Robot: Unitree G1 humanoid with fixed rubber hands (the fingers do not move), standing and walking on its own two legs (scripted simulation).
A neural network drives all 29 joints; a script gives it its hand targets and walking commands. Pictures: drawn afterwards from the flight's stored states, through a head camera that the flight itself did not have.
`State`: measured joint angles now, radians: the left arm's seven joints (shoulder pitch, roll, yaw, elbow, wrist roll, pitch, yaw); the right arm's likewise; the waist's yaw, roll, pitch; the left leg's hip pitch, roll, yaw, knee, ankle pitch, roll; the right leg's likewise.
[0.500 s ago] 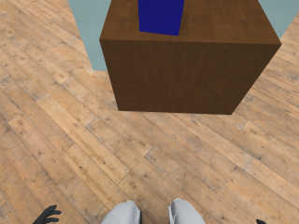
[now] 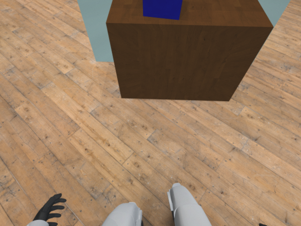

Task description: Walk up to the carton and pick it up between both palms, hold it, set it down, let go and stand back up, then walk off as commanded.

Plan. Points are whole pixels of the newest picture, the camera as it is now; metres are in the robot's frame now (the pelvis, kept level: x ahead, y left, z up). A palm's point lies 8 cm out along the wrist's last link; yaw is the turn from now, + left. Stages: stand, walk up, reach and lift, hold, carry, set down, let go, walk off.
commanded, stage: walk off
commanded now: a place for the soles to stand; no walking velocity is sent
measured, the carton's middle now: out of the picture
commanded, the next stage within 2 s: stand in 1.34 s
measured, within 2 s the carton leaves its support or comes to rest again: neither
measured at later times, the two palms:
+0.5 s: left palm out of the picture +0.02 +0.27 -0.06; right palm out of the picture +0.02 -0.33 -0.10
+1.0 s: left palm out of the picture +0.07 +0.27 -0.07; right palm out of the picture +0.04 -0.32 -0.09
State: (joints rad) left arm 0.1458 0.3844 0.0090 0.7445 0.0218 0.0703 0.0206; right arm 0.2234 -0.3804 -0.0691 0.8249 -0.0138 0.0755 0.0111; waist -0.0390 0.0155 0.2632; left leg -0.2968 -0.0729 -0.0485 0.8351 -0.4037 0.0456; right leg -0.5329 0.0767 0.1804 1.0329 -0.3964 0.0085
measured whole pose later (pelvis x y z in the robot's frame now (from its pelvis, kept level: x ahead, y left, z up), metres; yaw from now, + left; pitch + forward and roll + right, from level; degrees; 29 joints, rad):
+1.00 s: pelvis -0.04 -0.02 +0.02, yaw -1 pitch -3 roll +1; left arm 0.24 0.35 0.01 0.74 0.02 -0.03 0.01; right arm 0.24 -0.38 -0.07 0.82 -0.01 -0.01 0.01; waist -0.02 0.03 0.12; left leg -0.26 -0.04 -0.04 0.68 -0.36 0.01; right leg -0.29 0.01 0.09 0.70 -0.35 0.01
